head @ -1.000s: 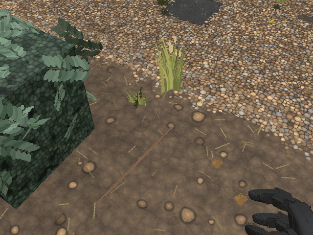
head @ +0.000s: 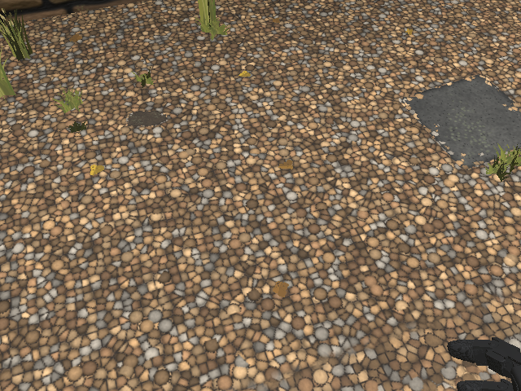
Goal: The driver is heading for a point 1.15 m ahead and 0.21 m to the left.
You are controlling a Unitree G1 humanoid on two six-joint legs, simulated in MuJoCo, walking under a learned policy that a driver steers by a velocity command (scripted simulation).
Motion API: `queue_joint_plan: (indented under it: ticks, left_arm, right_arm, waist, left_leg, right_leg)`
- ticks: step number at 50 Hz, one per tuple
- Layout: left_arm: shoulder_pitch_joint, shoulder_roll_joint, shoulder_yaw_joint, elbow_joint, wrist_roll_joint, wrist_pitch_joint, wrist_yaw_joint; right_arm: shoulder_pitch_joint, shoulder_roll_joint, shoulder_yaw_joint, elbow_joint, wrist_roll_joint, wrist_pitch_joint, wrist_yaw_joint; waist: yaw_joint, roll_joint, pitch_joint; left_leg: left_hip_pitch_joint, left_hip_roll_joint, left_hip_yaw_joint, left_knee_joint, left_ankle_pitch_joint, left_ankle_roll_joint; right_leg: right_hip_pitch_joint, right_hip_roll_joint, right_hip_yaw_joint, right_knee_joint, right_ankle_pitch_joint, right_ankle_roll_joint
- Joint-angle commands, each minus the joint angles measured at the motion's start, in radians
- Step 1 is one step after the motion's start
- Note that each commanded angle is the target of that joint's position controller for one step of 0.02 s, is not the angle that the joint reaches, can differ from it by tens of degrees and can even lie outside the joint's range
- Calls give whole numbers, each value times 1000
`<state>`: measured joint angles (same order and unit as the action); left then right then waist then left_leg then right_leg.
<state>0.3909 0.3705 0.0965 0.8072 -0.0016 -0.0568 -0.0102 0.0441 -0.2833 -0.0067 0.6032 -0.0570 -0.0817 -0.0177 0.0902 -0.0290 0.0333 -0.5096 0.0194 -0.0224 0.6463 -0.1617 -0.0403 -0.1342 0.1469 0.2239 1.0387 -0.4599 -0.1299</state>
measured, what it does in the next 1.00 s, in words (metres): walks ahead: right foot, then left foot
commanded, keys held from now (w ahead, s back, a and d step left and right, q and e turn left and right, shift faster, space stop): w+e+shift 0.02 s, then w+shift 0.34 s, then w+q+shift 0.64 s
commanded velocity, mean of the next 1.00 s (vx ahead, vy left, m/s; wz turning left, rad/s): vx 1.00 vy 0.00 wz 0.17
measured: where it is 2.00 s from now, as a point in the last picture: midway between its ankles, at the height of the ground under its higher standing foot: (279, 115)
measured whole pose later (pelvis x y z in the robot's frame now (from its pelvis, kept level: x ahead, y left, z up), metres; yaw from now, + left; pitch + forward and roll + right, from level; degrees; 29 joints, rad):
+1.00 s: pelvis +0.91 -0.03 +0.01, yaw +14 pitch -1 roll +1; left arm 0.11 0.21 -0.03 0.68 0.06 -0.10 0.01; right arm 0.39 -0.33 -0.07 0.86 -0.01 -0.01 0.01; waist -0.04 0.01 0.04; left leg -0.29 -0.23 0.03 0.55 -0.24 0.21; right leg -0.50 -0.07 0.11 1.40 -0.35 0.02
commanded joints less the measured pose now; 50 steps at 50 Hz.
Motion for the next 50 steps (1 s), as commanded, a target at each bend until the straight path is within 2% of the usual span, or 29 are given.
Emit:
queue_joint_plan:
  ticks: [1, 2, 3, 6, 10, 14, 16, 18, 19, 20, 21, 22, 23, 24, 25, 27, 29, 31, 35, 38, 40, 41, 42, 43, 44, 45, 46, 47, 50]
  left_arm:
    - [-104, 48, -24, -134, 22, -4, -5]
    - [-146, 36, -27, -139, 37, 3, -21]
    - [-183, 3, -35, -162, 51, 10, -39]
    - [-212, -54, -60, -197, 49, 32, -60]
    - [-345, -23, -73, -254, 47, 30, -67]
    - [-503, -48, -100, -290, 37, 10, -91]
    - [-500, -35, -99, -280, 41, 6, -77]
    - [-340, 9, -81, -231, 53, 4, -52]
    - [-138, 40, -62, -166, 52, 2, -36]
    - [42, 93, -36, -107, 65, 0, -16]
    - [47, 179, -15, -93, 85, -2, 5]
    - [56, 188, -5, -116, 66, -2, 9]
    - [13, 127, -9, -85, 50, -9, 11]
    - [-30, 76, -20, -65, 46, -21, 9]
    - [-69, 34, -27, -55, 49, -34, 6]
    - [-83, -20, -44, -35, 36, -51, 10]
    - [-62, -42, -48, -3, 12, -72, 3]
    - [-56, -42, -49, 9, 13, -83, 1]
    - [-38, -30, -56, 31, 13, -94, 8]
    - [-2, 43, -47, 37, 9, -92, 38]
    - [-45, 112, -27, 15, 22, -61, 65]
    - [-103, 137, -17, -6, 32, -41, 70]
    - [-170, 149, -10, -26, 40, -23, 64]
    - [-235, 59, -24, -34, 41, -27, 37]
    - [-72, -49, -64, -150, 31, -50, 25]
    - [-112, -15, -78, -184, 38, -78, 24]
    - [-173, 21, -77, -180, 42, -93, 19]
    - [-202, 17, -77, -188, 48, -89, 17]
    - [-194, -14, -95, -187, 84, -16, 14]
  right_arm:
    - [214, -142, -74, 4, -3, 13, -7]
    - [234, -117, -66, 37, -3, 14, -4]
    - [280, -98, -57, 83, 0, 6, -4]
    - [340, -58, -46, 165, 23, -30, 21]
    - [340, -97, -49, 199, 25, -53, 37]
    - [438, -135, -47, 252, 37, -49, 31]
    - [482, -178, -50, 279, 39, -40, 20]
    - [485, -233, -57, 294, 35, -18, 1]
    - [465, -245, -58, 296, 38, -4, -5]
    - [436, -218, -52, 279, 44, 0, -4]
    - [504, -41, -21, 231, 44, -3, 21]
    - [497, -97, -34, 190, 79, -7, 13]
    - [368, -140, -47, 169, 73, -9, 8]
    - [340, -102, -37, 166, 71, -11, 16]
    - [340, -81, -35, 187, 66, 0, 25]
    - [408, -42, -32, 217, 45, 41, 48]
    - [333, -27, -37, 199, 37, 67, 60]
    - [205, -19, -34, 153, 39, 72, 69]
    - [54, -10, -16, 94, 50, 57, 91]
    - [48, -42, -17, 90, 42, 54, 103]
    - [239, -109, -40, 140, 41, 62, 95]
    - [434, -157, -63, 193, 39, 66, 84]
    - [643, -204, -94, 254, 41, 67, 65]
    - [593, -235, -122, 254, 80, 78, 44]
    - [453, -353, -135, 210, 35, 88, 43]
    - [414, -334, -143, 157, 38, 90, 35]
    - [396, -236, -122, 170, 33, 85, 20]
    - [367, -184, -107, 187, 34, 75, 18]
    - [318, -163, -89, 176, 50, 28, 16]
  waist:
    - [-154, 163, -168]
    - [-148, 78, -110]
    - [-138, 82, -68]
    - [-92, 100, -11]
    - [-66, 84, 67]
    - [-115, 56, 128]
    - [-102, 104, 86]
    - [-2, 185, -47]
    - [97, 193, -146]
    - [177, 175, -231]
    - [44, -98, -339]
    - [47, -95, -469]
    - [36, 24, -280]
    - [-5, 26, -124]
    - [-47, 59, -51]
    - [-114, -16, -21]
    - [-125, -22, 46]
    - [-115, -17, 92]
    - [-108, -6, 112]
    - [-132, -31, 57]
    - [-246, -89, -62]
    - [-345, -99, -144]
    - [-443, -54, -202]
    - [-407, 175, -119]
    - [-166, 335, -224]
    - [-215, 165, -329]
    - [-180, -12, -134]
    - [-119, -84, -39]
    - [-38, -85, 52]
  left_leg:
    - [650, 364, -619, -395, -650, 161]
    - [556, 317, -487, -394, -465, 153]
    - [493, 278, -381, -402, -346, 148]
    - [424, 251, -239, -450, -135, 148]
    - [368, 211, -17, -550, 120, 157]
    - [358, 193, 134, -665, 402, 138]
    - [504, 206, 177, -560, 872, 134]
    - [593, 237, 193, -270, 1235, 134]
    - [540, 236, 173, -26, 1227, 135]
    - [342, 197, 154, 276, 967, 135]
    - [-8, 40, 118, 655, -206, 128]
    - [-176, -37, -48, 874, -302, 145]
    - [-245, 27, -71, 832, -160, 154]
    - [-236, 56, -52, 757, -110, 150]
    - [-191, 89, -59, 696, -89, 143]
    - [-97, 115, -63, 644, -69, 124]
    - [-166, 135, -52, 612, -47, 115]
    - [-225, 125, -7, 535, 52, 110]
    - [-143, 62, 133, 240, 269, 147]
    - [10, -44, 234, 81, 323, 191]
    - [213, -116, 241, 81, 202, 219]
    - [406, -135, 208, 95, 127, 248]
    - [622, -109, 108, 30, 48, 301]
    - [693, -54, -26, -59, 24, 332]
    - [907, 156, -533, -97, 120, 536]
    - [941, 247, -817, -341, -235, 595]
    - [738, 236, -796, -446, -355, 514]
    - [557, 196, -701, -452, -299, 456]
    - [198, 57, -466, -466, -106, 406]
  right_leg:
    - [-650, -133, -122, 364, 153, 9]
    - [-624, -162, -132, 329, 177, 15]
    - [-616, -183, -120, 302, 181, 17]
    - [-648, -195, -84, 258, 205, 23]
    - [-667, -169, -110, 19, 373, 34]
    - [-454, -145, -298, -295, 488, -3]
    - [-383, -89, -358, -360, 422, -32]
    - [-195, -31, -360, -386, 285, -64]
    - [29, -36, -317, -448, 267, -86]
    - [309, -130, -207, -486, 233, -105]
    - [588, -449, 179, -489, 36, -121]
    - [630, -587, 577, -653, 9, -163]
    - [476, -515, 397, -700, 70, -131]
    - [297, -482, 263, -742, 171, -117]
    - [168, -436, 153, -784, 232, -83]
    - [27, -390, 0, -858, 262, -39]
    - [0, -367, -112, -907, 362, -5]
    - [-17, -319, -253, -946, 513, 36]
    - [-5, -256, -455, -959, 848, 99]
    - [131, -296, -497, -851, 1335, 135]
    - [190, -338, -485, -585, 1619, 145]
    - [135, -358, -465, -339, 1652, 136]
    - [-8, -339, -446, 34, 1439, 121]
    - [-256, -111, -431, 477, 379, 120]
    - [-656, -53, -263, 769, -50, 174]
    - [-761, -91, -114, 741, -4, 148]
    - [-772, -152, -102, 598, 69, 131]
    - [-705, -200, -109, 460, 104, 134]
    - [-525, -266, -142, 260, 81, 180]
